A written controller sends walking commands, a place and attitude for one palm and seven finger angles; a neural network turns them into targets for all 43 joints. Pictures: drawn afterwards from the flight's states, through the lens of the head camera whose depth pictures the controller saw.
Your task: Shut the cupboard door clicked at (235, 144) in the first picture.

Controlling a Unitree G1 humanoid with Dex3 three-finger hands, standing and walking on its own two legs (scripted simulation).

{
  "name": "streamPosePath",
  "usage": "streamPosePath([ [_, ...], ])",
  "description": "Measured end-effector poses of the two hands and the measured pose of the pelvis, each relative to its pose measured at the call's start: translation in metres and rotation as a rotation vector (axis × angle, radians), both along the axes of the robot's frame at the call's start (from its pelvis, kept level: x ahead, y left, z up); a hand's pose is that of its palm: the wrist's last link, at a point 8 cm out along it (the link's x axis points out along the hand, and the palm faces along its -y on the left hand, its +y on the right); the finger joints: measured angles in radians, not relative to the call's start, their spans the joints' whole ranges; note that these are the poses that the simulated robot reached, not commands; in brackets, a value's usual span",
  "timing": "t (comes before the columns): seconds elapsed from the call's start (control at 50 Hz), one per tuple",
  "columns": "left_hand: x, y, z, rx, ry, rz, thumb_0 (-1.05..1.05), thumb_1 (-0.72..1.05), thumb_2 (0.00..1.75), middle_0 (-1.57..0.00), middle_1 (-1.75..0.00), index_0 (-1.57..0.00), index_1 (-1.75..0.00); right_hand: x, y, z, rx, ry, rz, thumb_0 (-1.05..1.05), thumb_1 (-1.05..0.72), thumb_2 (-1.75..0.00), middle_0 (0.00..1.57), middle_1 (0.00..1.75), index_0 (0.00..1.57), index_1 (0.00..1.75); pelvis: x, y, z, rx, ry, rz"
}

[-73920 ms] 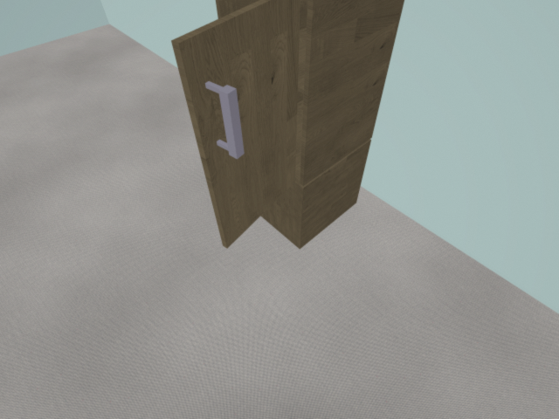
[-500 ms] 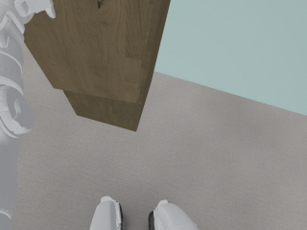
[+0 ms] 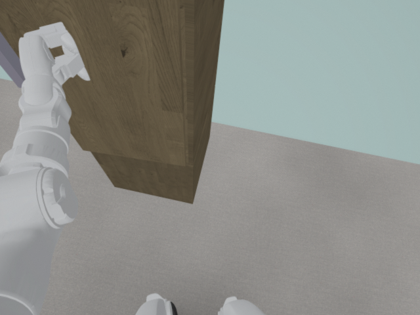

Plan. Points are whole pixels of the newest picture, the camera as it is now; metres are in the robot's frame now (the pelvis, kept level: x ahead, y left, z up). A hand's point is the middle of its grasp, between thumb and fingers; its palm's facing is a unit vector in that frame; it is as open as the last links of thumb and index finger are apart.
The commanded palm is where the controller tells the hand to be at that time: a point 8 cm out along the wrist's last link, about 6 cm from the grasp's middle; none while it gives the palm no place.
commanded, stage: pull the fist back off the door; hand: left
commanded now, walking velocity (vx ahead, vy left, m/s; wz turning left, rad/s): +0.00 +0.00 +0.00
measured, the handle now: (9, 44) +0.62 +0.28 +0.13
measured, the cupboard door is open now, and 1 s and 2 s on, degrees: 3 3 3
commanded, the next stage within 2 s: draw the hand back to the body in 0.28 s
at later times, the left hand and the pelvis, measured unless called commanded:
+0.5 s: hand (72, 87) +0.48 +0.15 +0.15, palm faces +0.15 -0.99 +0.00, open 3.1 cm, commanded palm +0.44 +0.20 +0.15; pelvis +0.00 -0.02 +0.01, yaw +3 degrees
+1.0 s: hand (11, 171) +0.33 +0.20 +0.17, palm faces +0.18 -0.97 -0.15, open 3.1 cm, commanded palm +0.29 +0.25 +0.18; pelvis -0.01 -0.01 +0.03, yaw +2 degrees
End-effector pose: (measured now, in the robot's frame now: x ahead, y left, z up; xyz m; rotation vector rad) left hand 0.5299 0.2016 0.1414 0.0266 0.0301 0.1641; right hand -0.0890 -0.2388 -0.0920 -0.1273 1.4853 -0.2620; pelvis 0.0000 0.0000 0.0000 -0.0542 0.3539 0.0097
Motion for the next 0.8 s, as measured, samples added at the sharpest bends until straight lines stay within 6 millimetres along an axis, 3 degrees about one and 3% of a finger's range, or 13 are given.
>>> streamPosePath([
  [0.1,-0.018,0.003,-0.011,-0.017,0.008,-0.002,0.02,0.9,0.9,-1.3,-1.5,-1.3,-1.5,0.026,-0.016,0.002,-0.015,-0.039,0.014,0.01,-0.91,-0.9,0.2,0.3,0.2,0.3,0.009,-0.005,0.006,0.011,-0.034,0.001],
  [0.24,-0.049,0.008,-0.007,-0.005,-0.054,0.003,0.02,0.9,0.9,-1.3,-1.5,-1.3,-1.5,0.092,-0.037,-0.001,-0.04,-0.19,0.07,0.01,-0.91,-0.9,0.2,0.3,0.2,0.3,0.016,-0.011,0.011,0.023,-0.081,0.01],
  [0.34,-0.066,0.006,0.001,0.005,-0.045,-0.012,0.02,0.9,0.9,-1.3,-1.5,-1.3,-1.5,0.141,-0.042,-0.002,-0.036,-0.308,0.121,0.01,-0.91,-0.9,0.2,0.3,0.19,0.3,0.015,-0.014,0.013,0.03,-0.116,0.029],
  [0.42,-0.07,0.004,0.0,-0.013,-0.002,-0.007,0.02,0.89,0.9,-1.3,-1.5,-1.3,-1.5,0.165,-0.041,-0.002,-0.031,-0.372,0.157,0.01,-0.91,-0.9,0.2,0.3,0.19,0.3,0.009,-0.017,0.012,0.035,-0.129,0.042],
  [0.5,-0.075,0.001,0.006,-0.019,-0.046,-0.01,0.02,0.9,0.9,-1.3,-1.5,-1.3,-1.5,0.172,-0.038,-0.001,-0.023,-0.41,0.164,0.0,-0.91,-0.9,0.2,0.3,0.2,0.3,0.004,-0.019,0.012,0.04,-0.13,0.034],
  [0.58,-0.089,0.005,0.012,-0.008,-0.083,-0.016,0.02,0.89,0.9,-1.3,-1.5,-1.3,-1.5,0.166,-0.035,-0.003,-0.001,-0.419,0.138,0.01,-0.91,-0.9,0.2,0.3,0.2,0.3,0.005,-0.02,0.015,0.048,-0.146,0.015],
  [0.7,-0.129,0.028,0.015,-0.001,-0.067,-0.003,0.02,0.89,0.9,-1.3,-1.5,-1.3,-1.5,0.157,-0.031,0.0,0.019,-0.42,0.102,0.01,-0.91,-0.9,0.2,0.3,0.2,0.3,0.008,-0.02,0.022,0.054,-0.201,0.003],
  [0.8,-0.166,0.041,0.021,0.003,-0.093,-0.008,0.02,0.9,0.9,-1.3,-1.5,-1.3,-1.5,0.167,-0.028,0.006,0.005,-0.462,0.122,0.01,-0.91,-0.9,0.2,0.3,0.2,0.3,0.004,-0.017,0.026,0.049,-0.248,0.015],
])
